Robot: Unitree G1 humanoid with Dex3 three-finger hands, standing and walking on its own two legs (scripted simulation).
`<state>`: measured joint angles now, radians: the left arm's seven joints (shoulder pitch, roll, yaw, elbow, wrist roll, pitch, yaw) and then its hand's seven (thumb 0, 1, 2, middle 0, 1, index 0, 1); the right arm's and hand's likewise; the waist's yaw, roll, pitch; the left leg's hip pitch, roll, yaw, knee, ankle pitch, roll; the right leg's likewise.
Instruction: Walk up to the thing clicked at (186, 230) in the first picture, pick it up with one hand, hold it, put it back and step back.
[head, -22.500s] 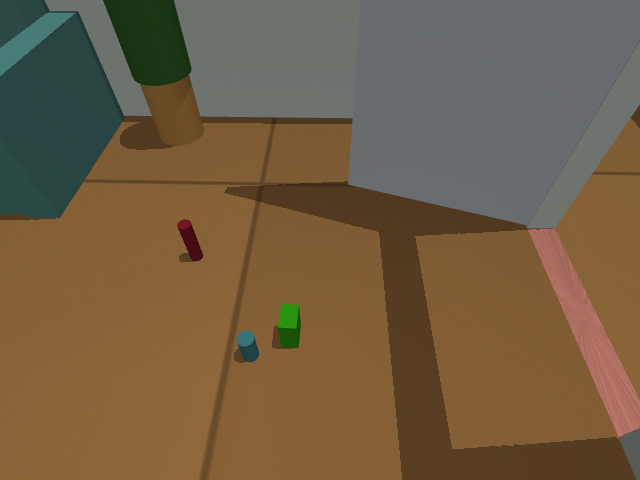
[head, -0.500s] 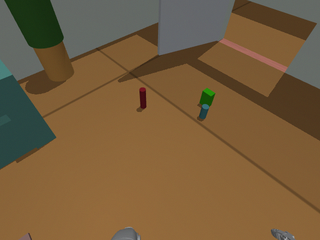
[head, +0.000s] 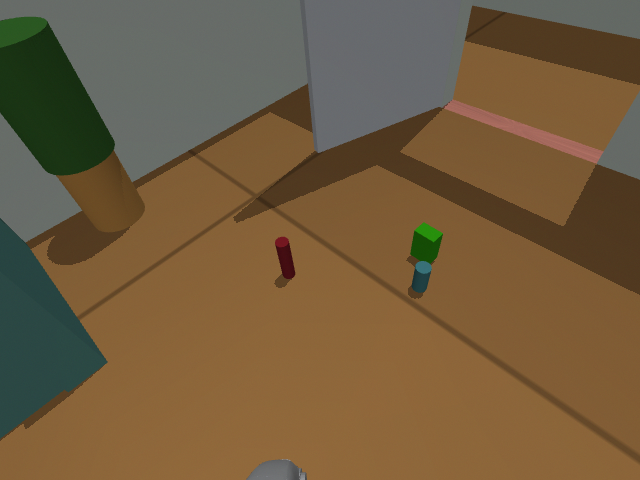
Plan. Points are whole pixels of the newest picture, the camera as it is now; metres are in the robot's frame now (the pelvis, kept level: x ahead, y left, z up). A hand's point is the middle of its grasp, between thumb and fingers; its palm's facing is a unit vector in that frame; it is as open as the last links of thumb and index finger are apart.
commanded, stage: walk up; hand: left
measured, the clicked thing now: (285, 258) +0.96 +0.23 -0.67
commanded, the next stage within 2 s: none
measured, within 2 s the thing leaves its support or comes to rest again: neither
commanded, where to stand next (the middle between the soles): +0.64 +0.04 m, yaw -1 degrees
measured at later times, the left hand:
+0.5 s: hand (152, 376) +0.29 +0.32 -0.14, palm faces -0.10 -0.93 -0.34, open 7.4 cm
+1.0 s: hand (177, 295) +0.45 +0.32 -0.13, palm faces -0.03 -0.92 -0.38, open 7.4 cm
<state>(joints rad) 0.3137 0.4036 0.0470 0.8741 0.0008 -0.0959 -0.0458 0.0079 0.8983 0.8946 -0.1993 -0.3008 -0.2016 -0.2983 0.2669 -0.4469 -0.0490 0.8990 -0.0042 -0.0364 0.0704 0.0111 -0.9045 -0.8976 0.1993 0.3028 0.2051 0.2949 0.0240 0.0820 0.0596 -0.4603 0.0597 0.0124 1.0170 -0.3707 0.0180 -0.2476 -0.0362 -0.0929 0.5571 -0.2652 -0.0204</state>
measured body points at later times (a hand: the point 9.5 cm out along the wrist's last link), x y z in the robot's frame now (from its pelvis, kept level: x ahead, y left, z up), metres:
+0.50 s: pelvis +0.21 +0.05 +0.01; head +0.24 +0.07 +0.46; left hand +0.30 +0.37 -0.11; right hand +0.25 -0.27 -0.09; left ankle +0.21 +0.16 -0.73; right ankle +0.30 -0.10 -0.69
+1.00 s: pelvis +0.40 +0.04 +0.00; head +0.42 +0.04 +0.45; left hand +0.45 +0.37 -0.11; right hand +0.47 -0.28 -0.11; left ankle +0.50 +0.18 -0.72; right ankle +0.38 -0.09 -0.73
